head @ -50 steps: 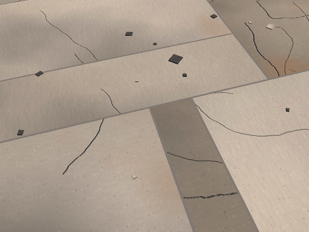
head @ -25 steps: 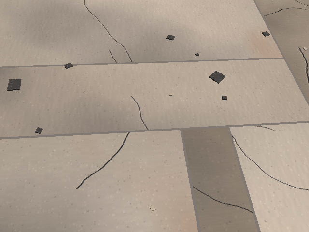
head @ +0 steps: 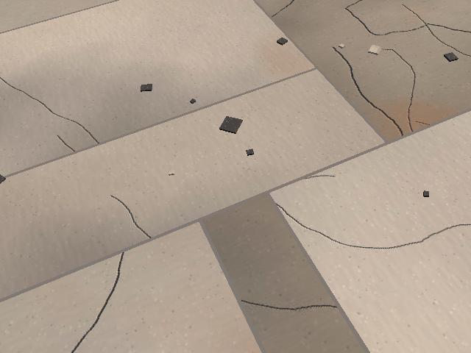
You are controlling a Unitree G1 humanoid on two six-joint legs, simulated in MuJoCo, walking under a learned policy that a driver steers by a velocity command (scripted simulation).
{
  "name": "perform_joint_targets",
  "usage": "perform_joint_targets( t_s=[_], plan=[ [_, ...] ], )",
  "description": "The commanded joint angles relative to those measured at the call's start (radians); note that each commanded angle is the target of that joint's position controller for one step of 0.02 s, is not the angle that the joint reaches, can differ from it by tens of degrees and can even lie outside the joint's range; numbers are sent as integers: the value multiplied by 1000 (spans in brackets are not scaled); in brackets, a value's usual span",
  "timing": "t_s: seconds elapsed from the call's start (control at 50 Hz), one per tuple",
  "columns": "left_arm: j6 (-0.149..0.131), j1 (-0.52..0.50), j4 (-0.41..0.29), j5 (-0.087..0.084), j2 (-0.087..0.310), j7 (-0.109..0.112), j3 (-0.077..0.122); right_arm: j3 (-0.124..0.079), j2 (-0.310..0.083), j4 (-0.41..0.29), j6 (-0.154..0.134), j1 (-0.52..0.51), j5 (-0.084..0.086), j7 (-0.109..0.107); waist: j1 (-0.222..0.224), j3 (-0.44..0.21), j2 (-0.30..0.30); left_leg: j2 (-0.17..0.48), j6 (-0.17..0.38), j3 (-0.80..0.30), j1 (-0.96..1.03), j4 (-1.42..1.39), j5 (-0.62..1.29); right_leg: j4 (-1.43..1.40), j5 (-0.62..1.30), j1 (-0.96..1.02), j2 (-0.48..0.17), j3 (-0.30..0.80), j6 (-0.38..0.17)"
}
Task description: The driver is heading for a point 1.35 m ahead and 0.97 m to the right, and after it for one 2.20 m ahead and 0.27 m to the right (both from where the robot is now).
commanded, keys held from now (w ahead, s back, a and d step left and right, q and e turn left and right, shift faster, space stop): e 1.00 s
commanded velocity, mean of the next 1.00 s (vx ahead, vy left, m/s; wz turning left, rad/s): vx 0.01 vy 0.00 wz -0.59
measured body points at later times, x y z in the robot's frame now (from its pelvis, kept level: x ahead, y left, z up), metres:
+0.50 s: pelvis -0.01 +0.04 +0.00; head +0.03 +0.06 +0.45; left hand +0.18 +0.29 -0.13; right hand +0.04 -0.25 -0.09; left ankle +0.02 +0.13 -0.74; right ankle -0.06 -0.07 -0.66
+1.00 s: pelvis -0.04 +0.01 +0.00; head -0.03 -0.04 +0.45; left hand +0.22 +0.18 -0.09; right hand -0.11 -0.29 -0.12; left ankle +0.04 +0.13 -0.67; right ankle -0.08 -0.05 -0.74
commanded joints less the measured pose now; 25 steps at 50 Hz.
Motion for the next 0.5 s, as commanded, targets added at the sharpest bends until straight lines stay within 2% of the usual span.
perform_joint_targets(
  t_s=[0.02,0.06,0.14,0.2,0.26,0.3,0.32,0.34,0.36,0.38,0.4,0.42,0.44,0.46,0.5],
  plan=[
    [-15,4,-62,-4,143,0,34,-20,-74,-53,-4,35,1,3,-8,-124,-104,-2,-14,-47,-79,15,44,-134,502,172,-231,250,-168],
    [-17,28,-57,1,162,0,40,-15,-64,-67,3,14,6,-1,8,-112,-120,-3,-20,-54,-87,-56,40,-140,420,179,-228,283,-171],
    [-9,42,-62,11,180,-3,46,-11,-69,-94,4,-26,8,-7,34,-98,-150,-16,-18,-68,-50,-177,28,-147,259,144,-223,358,-178],
    [-3,23,-71,17,192,-10,52,-8,-72,-109,-5,-30,15,-10,36,-102,-156,-37,-6,-69,22,-258,17,-131,246,101,-212,407,-170],
    [1,-12,-79,17,196,-18,55,-6,-79,-117,-17,4,24,-15,20,-113,-169,-63,16,-69,121,-372,9,-107,294,71,-198,466,-143],
    [6,-61,-86,6,189,-20,54,-3,-72,-105,-29,76,26,-22,-28,-114,-160,-76,34,-63,261,-582,106,-71,256,13,-155,476,-88],
    [5,-73,-94,-3,166,-16,47,-9,-98,-99,-38,111,17,-30,-45,-111,-117,-18,49,-111,360,-727,159,-24,136,-63,-105,449,-32],
    [0,-21,-101,-5,89,-14,29,-23,-185,-112,-41,105,0,-39,-8,-118,88,229,104,-341,439,-843,90,164,-148,-175,7,304,31],
    [1,-13,-107,8,117,-5,38,-39,-258,-139,-33,23,-5,-31,5,-63,235,389,228,-533,327,-868,226,357,-362,-289,137,103,60],
    [4,-10,-91,34,178,-5,52,-26,-195,-149,-32,20,-7,-23,12,-56,116,384,272,-472,274,-834,341,531,-348,-251,58,130,66],
    [8,9,-69,29,175,-14,58,-8,-134,-159,-34,-30,3,-19,41,-43,65,321,255,-366,248,-811,391,603,-292,-232,50,129,69],
    [15,38,-51,24,167,-22,58,-1,-111,-171,-32,-74,3,-17,61,-35,58,255,224,-262,247,-796,430,659,-237,-227,44,113,81],
    [21,47,-46,21,161,-34,57,0,-110,-175,-34,-85,4,-22,62,-44,95,219,211,-201,284,-782,465,695,-198,-247,38,96,94],
    [25,53,-41,17,153,-42,53,0,-109,-178,-35,-75,2,-23,49,-52,110,198,209,-155,317,-767,524,700,-188,-262,34,78,111],
    [29,7,-56,11,142,-49,46,-4,-114,-166,-36,-16,1,-23,9,-62,103,206,222,-126,392,-748,572,660,-183,-292,23,56,136]
  ],
)
Velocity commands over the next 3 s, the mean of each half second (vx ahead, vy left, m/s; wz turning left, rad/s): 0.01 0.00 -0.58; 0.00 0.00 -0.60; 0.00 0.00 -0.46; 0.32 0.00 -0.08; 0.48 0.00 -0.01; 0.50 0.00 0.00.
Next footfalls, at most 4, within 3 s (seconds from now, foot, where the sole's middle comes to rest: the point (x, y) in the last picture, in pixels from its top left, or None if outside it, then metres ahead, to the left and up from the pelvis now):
0.32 left None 0.06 0.12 -0.78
0.78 right None -0.05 -0.07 -0.78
1.32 left None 0.09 0.06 -0.78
1.70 right None -0.07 -0.06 -0.78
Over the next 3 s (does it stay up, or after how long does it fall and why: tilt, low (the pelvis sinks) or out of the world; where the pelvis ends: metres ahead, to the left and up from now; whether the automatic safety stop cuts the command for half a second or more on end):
stays up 0.42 -0.49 0.01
